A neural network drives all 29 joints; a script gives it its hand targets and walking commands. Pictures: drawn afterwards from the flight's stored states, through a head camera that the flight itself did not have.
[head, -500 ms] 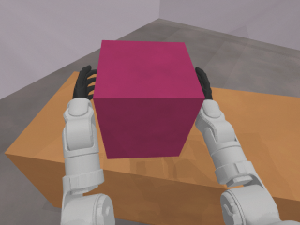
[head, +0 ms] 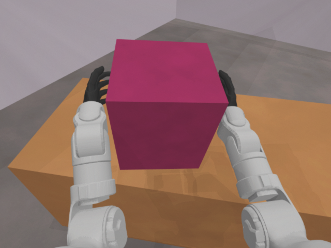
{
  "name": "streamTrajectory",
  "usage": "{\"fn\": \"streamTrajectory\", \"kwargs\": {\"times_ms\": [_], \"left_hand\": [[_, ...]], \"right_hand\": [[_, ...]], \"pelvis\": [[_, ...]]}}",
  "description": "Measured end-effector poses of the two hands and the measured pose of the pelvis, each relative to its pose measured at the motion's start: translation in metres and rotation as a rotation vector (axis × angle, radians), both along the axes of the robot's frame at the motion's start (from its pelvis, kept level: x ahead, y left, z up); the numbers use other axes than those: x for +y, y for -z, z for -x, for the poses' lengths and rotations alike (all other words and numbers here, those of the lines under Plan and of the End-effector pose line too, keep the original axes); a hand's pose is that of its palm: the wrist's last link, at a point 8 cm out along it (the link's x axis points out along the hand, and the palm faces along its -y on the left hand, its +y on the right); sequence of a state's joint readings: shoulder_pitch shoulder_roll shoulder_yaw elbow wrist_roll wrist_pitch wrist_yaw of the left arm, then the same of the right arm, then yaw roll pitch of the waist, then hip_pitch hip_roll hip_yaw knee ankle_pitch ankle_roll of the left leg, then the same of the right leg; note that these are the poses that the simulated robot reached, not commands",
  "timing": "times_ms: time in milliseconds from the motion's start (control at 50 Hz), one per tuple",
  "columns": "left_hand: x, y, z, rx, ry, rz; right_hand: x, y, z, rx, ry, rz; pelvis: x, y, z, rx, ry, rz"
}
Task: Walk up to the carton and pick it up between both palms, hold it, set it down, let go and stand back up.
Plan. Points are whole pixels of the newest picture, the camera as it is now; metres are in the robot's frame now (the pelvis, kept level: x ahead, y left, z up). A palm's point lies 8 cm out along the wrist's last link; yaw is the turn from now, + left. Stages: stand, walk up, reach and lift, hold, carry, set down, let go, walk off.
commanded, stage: hold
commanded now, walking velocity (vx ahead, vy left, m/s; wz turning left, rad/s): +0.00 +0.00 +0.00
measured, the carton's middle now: (161, 109) +0.39 +0.00 +0.16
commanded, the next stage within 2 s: none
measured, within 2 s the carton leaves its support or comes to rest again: neither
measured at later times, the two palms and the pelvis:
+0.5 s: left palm (87, 106) +0.36 +0.16 +0.20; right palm (221, 104) +0.36 -0.14 +0.19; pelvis +0.00 +0.00 +0.00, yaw +0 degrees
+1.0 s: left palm (91, 102) +0.37 +0.15 +0.21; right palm (225, 99) +0.37 -0.15 +0.20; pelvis +0.01 -0.01 +0.00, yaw +0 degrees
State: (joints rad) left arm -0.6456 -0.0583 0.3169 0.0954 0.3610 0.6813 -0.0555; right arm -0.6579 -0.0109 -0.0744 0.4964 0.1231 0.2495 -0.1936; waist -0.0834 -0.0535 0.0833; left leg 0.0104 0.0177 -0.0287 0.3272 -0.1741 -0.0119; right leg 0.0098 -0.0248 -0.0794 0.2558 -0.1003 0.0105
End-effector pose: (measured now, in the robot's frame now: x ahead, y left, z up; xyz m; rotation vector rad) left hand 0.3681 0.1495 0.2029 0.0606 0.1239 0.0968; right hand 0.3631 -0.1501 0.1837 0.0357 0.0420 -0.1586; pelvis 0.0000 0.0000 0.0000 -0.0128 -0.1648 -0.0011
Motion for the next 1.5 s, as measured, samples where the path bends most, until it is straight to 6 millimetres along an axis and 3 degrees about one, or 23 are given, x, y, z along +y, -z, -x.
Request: {"fn": "streamTrajectory", "kwargs": {"times_ms": [140,460,620,840,1020,1220,1380,1500], "left_hand": [[-0.003,-0.005,-0.004,-0.004,0.001,0.008],[0.016,0.005,0.008,0.001,-0.016,0.018],[0.006,-0.002,0.003,-0.005,0.002,0.002],[-0.002,0.007,0.0,0.019,-0.001,0.006],[0.005,-0.002,0.003,-0.022,-0.018,0.018],[0.012,0.012,0.008,0.029,-0.007,0.019],[0.002,-0.004,0.005,-0.017,0.01,-0.005],[-0.004,-0.003,0.0,0.017,0.003,-0.005]], "right_hand": [[-0.003,-0.006,-0.004,-0.006,0.001,0.002],[0.015,-0.004,0.001,-0.001,-0.02,0.014],[0.006,-0.003,0.003,-0.009,0.002,-0.006],[-0.002,0.005,0.0,0.013,-0.003,0.002],[0.005,-0.014,-0.004,-0.029,-0.021,0.024],[0.011,0.003,0.004,0.021,-0.01,0.001],[0.002,-0.005,0.007,-0.026,0.012,-0.01],[-0.004,-0.003,0.001,0.007,0.007,0.002]], "pelvis": [[-0.002,0.0,-0.005,-0.006,0.007,0.001],[0.002,0.0,-0.005,-0.024,-0.007,0.005],[0.006,0.0,-0.001,-0.018,-0.001,0.002],[0.001,0.0,-0.003,-0.011,0.012,0.0],[-0.005,0.0,-0.007,-0.018,-0.003,0.003],[0.001,0.0,-0.004,-0.031,-0.013,0.005],[0.007,0.0,0.002,-0.009,0.0,0.002],[0.005,0.0,0.001,-0.006,0.018,-0.005]]}}
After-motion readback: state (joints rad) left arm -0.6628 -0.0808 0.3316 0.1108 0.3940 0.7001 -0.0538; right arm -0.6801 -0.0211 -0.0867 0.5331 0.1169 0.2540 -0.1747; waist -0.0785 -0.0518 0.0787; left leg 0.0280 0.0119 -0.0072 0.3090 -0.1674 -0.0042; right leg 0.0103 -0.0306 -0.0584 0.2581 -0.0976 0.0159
